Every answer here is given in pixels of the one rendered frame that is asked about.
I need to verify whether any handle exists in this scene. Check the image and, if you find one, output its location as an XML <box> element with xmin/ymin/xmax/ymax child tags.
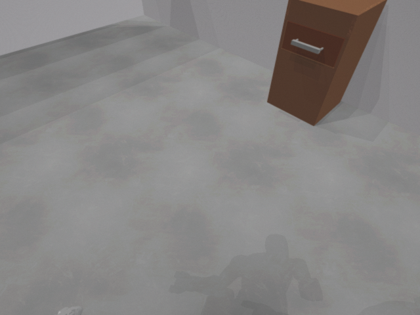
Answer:
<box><xmin>291</xmin><ymin>39</ymin><xmax>324</xmax><ymax>54</ymax></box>

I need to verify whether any drawer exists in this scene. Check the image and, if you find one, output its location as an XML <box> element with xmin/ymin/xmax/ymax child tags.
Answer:
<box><xmin>282</xmin><ymin>21</ymin><xmax>345</xmax><ymax>67</ymax></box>

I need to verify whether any cabinet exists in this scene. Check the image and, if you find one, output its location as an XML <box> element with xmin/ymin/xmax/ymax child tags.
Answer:
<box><xmin>267</xmin><ymin>0</ymin><xmax>387</xmax><ymax>126</ymax></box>

